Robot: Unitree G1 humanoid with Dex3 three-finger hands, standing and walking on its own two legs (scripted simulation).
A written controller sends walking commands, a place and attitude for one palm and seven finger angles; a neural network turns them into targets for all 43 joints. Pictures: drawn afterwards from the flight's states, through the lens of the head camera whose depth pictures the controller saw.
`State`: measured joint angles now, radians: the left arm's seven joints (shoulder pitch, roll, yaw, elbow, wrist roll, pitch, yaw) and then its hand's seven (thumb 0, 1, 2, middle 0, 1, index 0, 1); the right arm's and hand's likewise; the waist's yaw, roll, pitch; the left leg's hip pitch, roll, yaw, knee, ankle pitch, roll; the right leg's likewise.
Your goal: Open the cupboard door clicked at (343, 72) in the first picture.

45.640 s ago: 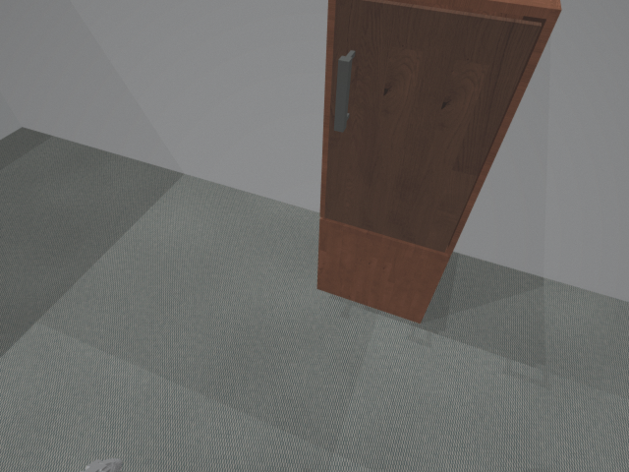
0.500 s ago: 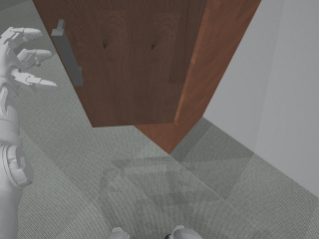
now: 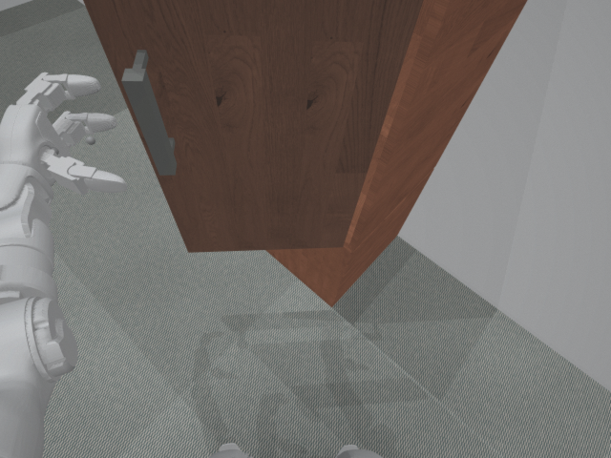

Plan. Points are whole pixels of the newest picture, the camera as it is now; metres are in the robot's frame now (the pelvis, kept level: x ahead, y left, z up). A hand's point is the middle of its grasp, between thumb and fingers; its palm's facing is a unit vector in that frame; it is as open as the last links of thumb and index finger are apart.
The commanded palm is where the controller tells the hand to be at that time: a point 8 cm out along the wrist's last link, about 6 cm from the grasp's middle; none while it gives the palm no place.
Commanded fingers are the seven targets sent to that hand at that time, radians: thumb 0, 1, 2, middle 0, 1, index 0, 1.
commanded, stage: move the hooked fingers beside the handle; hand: left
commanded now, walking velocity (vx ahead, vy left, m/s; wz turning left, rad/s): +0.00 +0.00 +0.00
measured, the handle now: (155, 117) +0.53 +0.18 +0.11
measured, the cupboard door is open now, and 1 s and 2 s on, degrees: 46 45 45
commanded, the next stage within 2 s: slide the fingers in behind the handle in 0.30 s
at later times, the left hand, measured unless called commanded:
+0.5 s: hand (103, 138) +0.48 +0.23 +0.12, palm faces +0.00 -1.00 +0.00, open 14.0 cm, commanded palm +0.47 +0.27 +0.11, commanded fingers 0.00 -0.50 0.30 -0.30 -1.20 -0.30 -1.20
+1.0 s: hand (135, 136) +0.49 +0.19 +0.12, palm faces +0.02 -1.00 +0.00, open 14.0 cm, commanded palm +0.47 +0.23 +0.11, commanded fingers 0.00 -0.50 0.30 -0.30 -1.20 -0.30 -1.20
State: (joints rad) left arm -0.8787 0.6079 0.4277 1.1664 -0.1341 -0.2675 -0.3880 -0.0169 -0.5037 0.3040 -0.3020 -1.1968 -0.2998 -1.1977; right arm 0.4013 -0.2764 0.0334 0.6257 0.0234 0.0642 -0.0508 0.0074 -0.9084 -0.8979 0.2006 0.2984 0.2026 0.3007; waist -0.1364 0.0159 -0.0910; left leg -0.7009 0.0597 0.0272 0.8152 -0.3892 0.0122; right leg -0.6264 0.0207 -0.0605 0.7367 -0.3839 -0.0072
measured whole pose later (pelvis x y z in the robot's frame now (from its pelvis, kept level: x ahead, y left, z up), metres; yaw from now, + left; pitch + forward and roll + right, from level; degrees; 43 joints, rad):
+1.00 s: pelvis -0.01 -0.01 +0.00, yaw +0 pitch +16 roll -2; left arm -0.92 0.51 0.38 1.17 -0.11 -0.29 -0.26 -0.02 -0.50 0.30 -0.30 -1.20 -0.29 -1.21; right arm 0.42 -0.27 0.02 0.64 0.01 0.03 -0.03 0.01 -0.91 -0.90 0.20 0.30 0.20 0.30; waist -0.15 0.02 -0.09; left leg -0.73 0.06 0.02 0.84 -0.38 0.01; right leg -0.66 0.02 -0.06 0.77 -0.39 -0.01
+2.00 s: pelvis -0.01 -0.01 +0.00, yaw +0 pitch +15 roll -2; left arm -0.89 0.42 0.34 1.13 -0.11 -0.32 -0.18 -0.02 -0.50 0.30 -0.30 -1.20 -0.30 -1.20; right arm 0.41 -0.26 0.02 0.65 0.01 0.03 -0.01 0.01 -0.91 -0.90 0.20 0.30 0.20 0.30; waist -0.14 0.03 -0.10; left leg -0.70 0.06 0.04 0.82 -0.38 0.01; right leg -0.64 0.02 -0.05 0.77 -0.39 -0.01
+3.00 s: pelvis -0.01 -0.01 +0.00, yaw +0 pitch +16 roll -2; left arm -0.93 0.44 0.34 1.16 -0.10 -0.32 -0.17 0.00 0.73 0.83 -0.38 -1.35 -0.37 -1.35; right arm 0.42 -0.27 0.01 0.66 0.00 0.03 -0.02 0.01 -0.91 -0.90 0.20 0.30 0.20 0.30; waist -0.15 0.03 -0.10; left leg -0.73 0.06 0.03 0.83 -0.38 0.00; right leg -0.67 0.02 -0.05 0.79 -0.39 -0.02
